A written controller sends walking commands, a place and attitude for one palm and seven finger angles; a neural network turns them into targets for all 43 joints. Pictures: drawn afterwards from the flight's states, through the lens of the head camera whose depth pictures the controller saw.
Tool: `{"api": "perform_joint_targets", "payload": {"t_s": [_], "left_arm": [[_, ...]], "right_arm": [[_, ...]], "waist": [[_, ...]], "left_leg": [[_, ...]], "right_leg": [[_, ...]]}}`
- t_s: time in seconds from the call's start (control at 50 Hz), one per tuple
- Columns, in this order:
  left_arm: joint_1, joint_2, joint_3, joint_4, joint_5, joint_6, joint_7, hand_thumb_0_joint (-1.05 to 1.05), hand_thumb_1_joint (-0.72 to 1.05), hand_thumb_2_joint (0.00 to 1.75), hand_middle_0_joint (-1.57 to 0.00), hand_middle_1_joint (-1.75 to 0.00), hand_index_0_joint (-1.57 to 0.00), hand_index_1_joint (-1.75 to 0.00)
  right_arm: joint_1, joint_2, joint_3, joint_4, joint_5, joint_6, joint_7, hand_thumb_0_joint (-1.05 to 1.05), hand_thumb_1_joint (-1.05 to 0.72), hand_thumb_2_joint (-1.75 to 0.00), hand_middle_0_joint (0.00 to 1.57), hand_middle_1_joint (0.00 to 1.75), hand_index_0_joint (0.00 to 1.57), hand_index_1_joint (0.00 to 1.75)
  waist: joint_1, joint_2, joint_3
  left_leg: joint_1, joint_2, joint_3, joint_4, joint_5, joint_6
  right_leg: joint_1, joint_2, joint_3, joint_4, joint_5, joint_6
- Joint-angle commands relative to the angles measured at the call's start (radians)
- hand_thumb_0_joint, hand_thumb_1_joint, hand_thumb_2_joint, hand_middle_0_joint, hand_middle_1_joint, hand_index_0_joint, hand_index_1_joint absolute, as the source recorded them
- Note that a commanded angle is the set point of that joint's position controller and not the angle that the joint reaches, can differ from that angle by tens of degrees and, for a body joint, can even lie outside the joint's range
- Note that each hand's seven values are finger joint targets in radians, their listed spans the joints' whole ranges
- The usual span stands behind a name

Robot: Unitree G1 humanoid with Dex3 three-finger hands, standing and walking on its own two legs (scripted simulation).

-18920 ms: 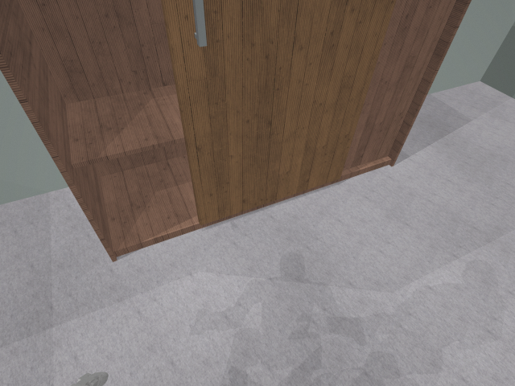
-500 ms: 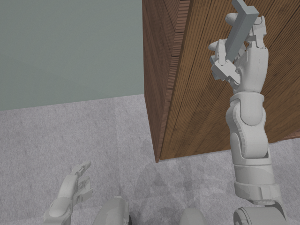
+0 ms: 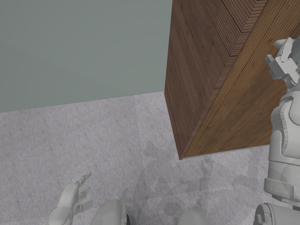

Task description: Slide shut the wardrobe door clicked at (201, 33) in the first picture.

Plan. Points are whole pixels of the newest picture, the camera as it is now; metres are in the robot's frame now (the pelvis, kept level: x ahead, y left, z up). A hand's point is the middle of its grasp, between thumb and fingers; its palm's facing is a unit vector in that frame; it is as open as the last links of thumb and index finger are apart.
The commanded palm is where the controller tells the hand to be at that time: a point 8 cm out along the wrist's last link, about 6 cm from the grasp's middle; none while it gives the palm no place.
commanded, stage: stop walking and hold the door there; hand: right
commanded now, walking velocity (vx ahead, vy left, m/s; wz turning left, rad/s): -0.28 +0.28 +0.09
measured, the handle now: (293, 41) +0.41 -0.33 +0.20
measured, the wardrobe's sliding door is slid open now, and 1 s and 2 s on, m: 0.00 0.00 0.00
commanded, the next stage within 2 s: none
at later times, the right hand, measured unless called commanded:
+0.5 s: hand (283, 59) +0.37 -0.30 +0.19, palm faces +0.65 +0.73 -0.21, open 6.9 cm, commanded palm +0.33 -0.31 +0.18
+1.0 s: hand (284, 59) +0.38 -0.30 +0.19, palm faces +0.64 +0.73 -0.25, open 6.7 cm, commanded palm +0.33 -0.32 +0.18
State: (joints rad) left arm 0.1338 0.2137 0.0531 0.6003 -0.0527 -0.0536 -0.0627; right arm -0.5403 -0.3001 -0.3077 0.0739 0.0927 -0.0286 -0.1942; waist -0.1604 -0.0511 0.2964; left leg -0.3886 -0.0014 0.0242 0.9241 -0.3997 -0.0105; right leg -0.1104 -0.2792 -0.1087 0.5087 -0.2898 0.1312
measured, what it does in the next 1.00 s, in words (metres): steps on the spot: left foot, then right foot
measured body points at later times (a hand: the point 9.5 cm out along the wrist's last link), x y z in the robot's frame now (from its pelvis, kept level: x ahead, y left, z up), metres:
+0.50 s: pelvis +0.01 +0.07 +0.00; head +0.00 +0.07 +0.45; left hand +0.11 +0.39 -0.08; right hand +0.34 -0.33 +0.21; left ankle +0.06 +0.20 -0.72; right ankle +0.07 -0.02 -0.74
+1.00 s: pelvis +0.01 +0.07 +0.00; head -0.02 +0.08 +0.45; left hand +0.06 +0.37 -0.10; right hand +0.34 -0.33 +0.21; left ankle -0.01 +0.19 -0.74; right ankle +0.07 -0.02 -0.74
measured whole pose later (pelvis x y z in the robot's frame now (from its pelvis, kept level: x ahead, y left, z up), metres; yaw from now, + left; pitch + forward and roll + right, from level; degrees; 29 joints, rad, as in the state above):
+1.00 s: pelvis +0.01 +0.07 +0.00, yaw +12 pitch -1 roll +1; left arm 0.29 0.30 0.00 0.74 -0.06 -0.06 0.09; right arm -0.28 -0.69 -0.65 0.69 0.03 -0.15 -0.11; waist 0.00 -0.04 -0.06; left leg -0.20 -0.02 0.02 0.45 -0.24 0.01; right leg -0.27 -0.03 -0.06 0.49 -0.21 -0.02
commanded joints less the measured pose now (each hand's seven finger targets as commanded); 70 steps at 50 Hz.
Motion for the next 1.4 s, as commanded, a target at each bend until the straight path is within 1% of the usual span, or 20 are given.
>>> {"api": "perform_joint_targets", "payload": {"t_s": [0.0,0.02,0.04,0.08,0.1,0.12,0.16,0.2,0.34,0.38,0.42,0.44,0.5,0.6,0.72,0.86,1.12,1.24,1.3,1.38], "left_arm": [[-0.062,0.157,0.059,-0.148,-0.007,-0.058,-0.004,0.00,0.90,0.90,-0.20,-0.30,-0.20,-0.30],[0.021,0.227,0.080,-0.046,-0.002,-0.029,0.023,0.00,0.90,0.90,-0.20,-0.30,-0.20,-0.30],[-0.010,0.198,0.065,-0.100,-0.007,-0.022,0.018,0.00,0.90,0.90,-0.20,-0.30,-0.20,-0.30],[-0.010,0.178,0.050,-0.108,-0.028,-0.038,0.019,0.00,0.90,0.90,-0.20,-0.30,-0.20,-0.30],[-0.010,0.156,0.045,-0.097,-0.026,-0.052,0.030,0.00,0.90,0.90,-0.20,-0.30,-0.20,-0.30],[-0.043,0.123,0.031,-0.108,-0.016,-0.056,0.042,0.00,0.90,0.90,-0.20,-0.30,-0.20,-0.30],[-0.007,0.178,0.043,-0.082,-0.002,-0.049,0.078,0.00,0.90,0.90,-0.20,-0.30,-0.20,-0.30],[-0.076,0.148,-0.007,-0.069,-0.016,-0.059,0.092,0.00,0.90,0.90,-0.20,-0.30,-0.20,-0.30],[-0.033,0.200,0.008,-0.035,-0.015,-0.035,0.120,0.00,0.90,0.90,-0.20,-0.30,-0.20,-0.30],[-0.022,0.218,0.010,-0.038,-0.017,-0.025,0.126,0.00,0.90,0.90,-0.20,-0.30,-0.20,-0.30],[-0.010,0.251,0.012,-0.058,-0.012,-0.034,0.134,0.00,0.90,0.90,-0.20,-0.30,-0.20,-0.30],[-0.003,0.225,0.006,-0.063,-0.014,-0.045,0.139,0.00,0.90,0.90,-0.20,-0.30,-0.20,-0.30],[0.044,0.221,0.006,-0.043,-0.009,-0.060,0.150,0.00,0.90,0.90,-0.20,-0.30,-0.20,-0.30],[0.077,0.245,0.001,-0.032,-0.006,-0.081,0.156,0.00,0.90,0.90,-0.20,-0.30,-0.20,-0.30],[0.100,0.249,0.018,0.005,0.000,-0.071,0.154,0.00,0.90,0.90,-0.20,-0.30,-0.20,-0.30],[0.074,0.241,0.001,0.012,0.000,-0.058,0.162,0.00,0.90,0.90,-0.20,-0.30,-0.20,-0.30],[0.063,0.238,0.000,-0.019,-0.004,-0.042,0.167,0.00,0.90,0.90,-0.20,-0.30,-0.20,-0.30],[0.056,0.244,0.022,-0.017,-0.003,-0.017,0.161,0.00,0.90,0.90,-0.20,-0.30,-0.20,-0.30],[0.040,0.239,0.021,-0.017,-0.009,-0.013,0.161,0.00,0.90,0.90,-0.20,-0.30,-0.20,-0.30],[0.035,0.225,0.004,0.003,-0.008,-0.022,0.164,0.00,0.90,0.90,-0.20,-0.30,-0.20,-0.30]], "right_arm": [[-0.441,-0.028,0.288,-0.377,-0.036,-0.157,0.126,0.00,-0.90,-0.90,0.45,1.40,0.45,1.40],[-0.213,-0.597,-0.272,0.052,-0.078,-0.150,0.075,0.00,-0.90,-0.90,0.45,1.40,0.45,1.40],[-0.210,-0.473,-0.140,0.003,-0.076,-0.161,0.093,0.00,-0.90,-0.90,0.45,1.40,0.45,1.40],[-0.267,-0.488,-0.133,-0.036,-0.086,-0.176,0.112,0.00,-0.90,-0.90,0.45,1.40,0.45,1.40],[-0.273,-0.580,-0.206,-0.005,-0.097,-0.191,0.112,0.00,-0.90,-0.90,0.45,1.40,0.45,1.40],[-0.211,-0.670,-0.274,0.056,-0.103,-0.187,0.105,0.00,-0.90,-0.90,0.45,1.40,0.45,1.40],[-0.054,-0.734,-0.392,0.184,-0.070,-0.136,0.085,0.00,-0.90,-0.90,0.45,1.40,0.45,1.40],[-0.078,-0.773,-0.460,0.135,-0.074,-0.166,0.058,0.00,-0.90,-0.90,0.45,1.40,0.45,1.40],[0.001,-0.723,-0.426,0.275,-0.080,-0.158,0.054,0.00,-0.90,-0.90,0.45,1.40,0.45,1.40],[-0.012,-0.671,-0.354,0.265,-0.077,-0.167,0.065,0.00,-0.90,-0.90,0.45,1.40,0.45,1.40],[-0.044,-0.644,-0.313,0.224,-0.076,-0.191,0.058,0.00,-0.90,-0.90,0.45,1.40,0.45,1.40],[-0.046,-0.658,-0.312,0.230,-0.077,-0.184,0.052,0.00,-0.90,-0.90,0.45,1.40,0.45,1.40],[-0.022,-0.678,-0.308,0.316,-0.095,-0.161,0.053,0.00,-0.90,-0.90,0.45,1.40,0.45,1.40],[-0.010,-0.674,-0.303,0.349,-0.088,-0.131,0.052,0.00,-0.90,-0.90,0.45,1.40,0.45,1.40],[-0.044,-0.762,-0.385,0.454,-0.090,-0.141,0.052,0.00,-0.90,-0.90,0.45,1.40,0.45,1.40],[0.035,-0.729,-0.370,0.476,-0.086,-0.144,0.071,0.00,-0.90,-0.90,0.45,1.40,0.45,1.40],[0.049,-0.717,-0.354,0.486,-0.082,-0.154,0.066,0.00,-0.90,-0.90,0.45,1.40,0.45,1.40],[0.031,-0.766,-0.390,0.494,-0.095,-0.162,0.060,0.00,-0.90,-0.90,0.45,1.40,0.45,1.40],[0.035,-0.763,-0.399,0.527,-0.088,-0.160,0.066,0.00,-0.90,-0.90,0.45,1.40,0.45,1.40],[0.005,-0.718,-0.363,0.470,-0.090,-0.170,0.074,0.00,-0.90,-0.90,0.45,1.40,0.45,1.40]], "waist": [[0.195,-0.337,-0.484],[0.181,-0.356,-0.494],[0.150,-0.342,-0.488],[0.137,-0.282,-0.523],[0.139,-0.096,-0.544],[0.137,0.196,-0.576],[0.132,0.340,-0.611],[0.126,0.175,-0.582],[0.157,0.213,-0.529],[0.178,0.029,-0.474],[0.161,-0.297,-0.417],[0.153,-0.296,-0.398],[0.150,-0.244,-0.353],[0.150,-0.153,-0.400],[0.171,0.195,-0.407],[0.161,-0.051,-0.435],[0.161,-0.025,-0.392],[0.152,0.060,-0.430],[0.138,0.162,-0.434],[0.162,0.160,-0.432]], "left_leg": [[-0.029,-0.023,0.079,-0.161,0.039,-0.016],[-0.027,-0.044,0.087,-0.182,0.051,-0.029],[0.086,-0.019,0.075,-0.335,0.123,-0.011],[0.264,-0.039,0.091,-0.575,0.451,-0.012],[0.392,0.039,0.011,-0.588,0.753,0.013],[0.571,0.242,-0.281,-0.490,1.248,0.126],[0.476,0.307,-0.373,-0.466,1.186,0.126],[0.480,0.328,-0.318,-0.437,1.033,0.154],[0.262,0.296,-0.240,-0.575,0.518,0.110],[0.093,0.213,-0.171,-0.549,0.212,0.086],[0.026,0.019,-0.007,-0.297,-0.084,0.030],[0.081,-0.022,-0.029,-0.110,-0.103,0.031],[0.074,0.005,-0.048,-0.033,0.018,0.011],[0.231,0.010,0.047,-0.475,0.063,0.008],[0.064,0.219,-0.263,-0.691,0.043,0.104],[0.139,0.056,-0.087,-0.538,0.221,0.019],[0.114,0.058,-0.094,-0.604,0.144,0.027],[0.169,0.223,-0.215,-0.604,0.494,0.073],[0.225,0.354,-0.268,-0.562,0.712,0.136],[0.186,0.361,-0.167,-0.483,0.654,0.105]], "right_leg": [[0.376,-0.144,-0.031,0.009,0.963,-0.200],[0.361,-0.130,-0.078,0.008,0.917,-0.196],[0.277,-0.109,-0.059,0.121,0.866,-0.223],[0.218,0.006,-0.101,0.333,0.703,-0.275],[0.062,0.089,-0.096,0.495,0.390,-0.203],[-0.241,0.211,-0.060,0.687,-0.259,-0.133],[-0.311,0.227,0.157,0.827,-0.334,-0.130],[-0.329,0.206,0.184,0.681,-0.278,-0.138],[-0.090,0.265,0.097,0.066,-0.058,-0.172],[0.041,0.228,0.107,-0.082,0.073,-0.170],[-0.069,0.009,0.357,-0.294,-0.055,-0.257],[-0.187,-0.016,0.374,-0.360,-0.144,-0.308],[-0.266,0.026,0.298,-0.347,-0.261,-0.311],[-0.179,0.100,0.181,-0.259,-0.204,-0.226],[-0.131,0.228,0.111,0.108,-0.042,-0.173],[-0.082,0.138,0.193,-0.114,0.133,-0.212],[-0.085,0.158,0.163,-0.160,0.003,-0.190],[-0.129,0.225,0.123,0.078,0.218,-0.163],[-0.257,0.242,0.175,0.229,-0.079,-0.151],[-0.199,0.213,0.194,0.110,-0.039,-0.152]]}}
